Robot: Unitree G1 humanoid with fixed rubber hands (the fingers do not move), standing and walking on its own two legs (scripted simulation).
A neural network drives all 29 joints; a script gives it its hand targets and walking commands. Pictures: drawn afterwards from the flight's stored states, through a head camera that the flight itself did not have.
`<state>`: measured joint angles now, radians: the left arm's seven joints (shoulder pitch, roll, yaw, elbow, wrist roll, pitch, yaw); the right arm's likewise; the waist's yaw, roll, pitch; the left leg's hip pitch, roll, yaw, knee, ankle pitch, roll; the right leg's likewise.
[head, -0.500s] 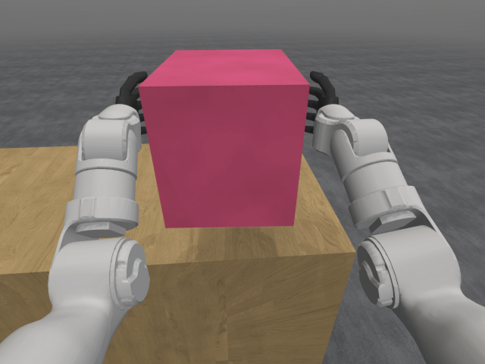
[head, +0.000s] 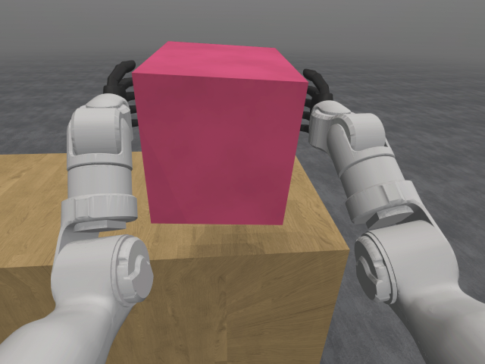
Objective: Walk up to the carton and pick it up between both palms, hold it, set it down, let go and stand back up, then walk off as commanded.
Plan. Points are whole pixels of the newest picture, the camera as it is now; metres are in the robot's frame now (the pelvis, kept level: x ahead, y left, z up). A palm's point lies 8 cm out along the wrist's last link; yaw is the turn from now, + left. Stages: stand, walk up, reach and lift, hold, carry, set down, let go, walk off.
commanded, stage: hold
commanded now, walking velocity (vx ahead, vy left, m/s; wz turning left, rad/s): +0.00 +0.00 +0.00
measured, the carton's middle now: (220, 125) +0.43 +0.01 +0.30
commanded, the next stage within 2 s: set down in 0.94 s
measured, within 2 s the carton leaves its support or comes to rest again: neither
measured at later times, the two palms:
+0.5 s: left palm (132, 114) +0.41 +0.16 +0.32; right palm (312, 116) +0.39 -0.14 +0.32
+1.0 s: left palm (126, 119) +0.39 +0.16 +0.32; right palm (314, 118) +0.38 -0.14 +0.32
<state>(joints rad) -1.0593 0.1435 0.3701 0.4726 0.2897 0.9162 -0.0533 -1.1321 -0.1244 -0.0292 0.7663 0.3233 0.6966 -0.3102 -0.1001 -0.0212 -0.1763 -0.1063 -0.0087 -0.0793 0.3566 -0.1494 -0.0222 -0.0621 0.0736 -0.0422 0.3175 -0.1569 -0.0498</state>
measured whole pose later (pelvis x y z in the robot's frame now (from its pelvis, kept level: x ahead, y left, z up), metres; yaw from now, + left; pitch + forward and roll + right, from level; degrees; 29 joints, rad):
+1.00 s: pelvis +0.02 +0.00 +0.00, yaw +0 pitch -4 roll +0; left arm -0.96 0.12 0.32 0.33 0.25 0.93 -0.03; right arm -1.04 -0.13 -0.03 0.60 0.36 0.72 -0.35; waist -0.10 -0.03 -0.18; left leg -0.11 -0.01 -0.07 0.36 -0.17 -0.01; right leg -0.07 0.07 -0.03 0.32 -0.18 -0.04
